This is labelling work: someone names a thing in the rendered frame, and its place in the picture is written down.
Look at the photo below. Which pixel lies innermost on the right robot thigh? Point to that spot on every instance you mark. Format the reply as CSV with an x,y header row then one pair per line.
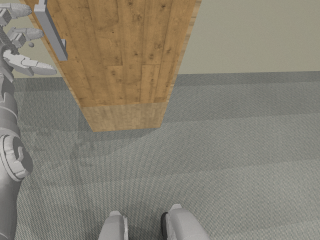
x,y
184,226

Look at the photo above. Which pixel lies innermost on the handle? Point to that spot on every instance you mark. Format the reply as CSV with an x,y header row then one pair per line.
x,y
47,24

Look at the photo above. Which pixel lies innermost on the robot left upper arm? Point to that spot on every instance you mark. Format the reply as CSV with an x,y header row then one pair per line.
x,y
15,164

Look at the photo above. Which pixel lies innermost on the robot left hand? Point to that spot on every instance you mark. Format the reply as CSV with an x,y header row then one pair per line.
x,y
15,39

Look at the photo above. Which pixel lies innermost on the robot left shin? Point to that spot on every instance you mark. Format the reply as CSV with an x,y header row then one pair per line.
x,y
114,213

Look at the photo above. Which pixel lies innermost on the cupboard door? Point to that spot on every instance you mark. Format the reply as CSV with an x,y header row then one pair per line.
x,y
120,52

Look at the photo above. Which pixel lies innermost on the robot left forearm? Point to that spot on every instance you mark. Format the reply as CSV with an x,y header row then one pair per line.
x,y
8,104

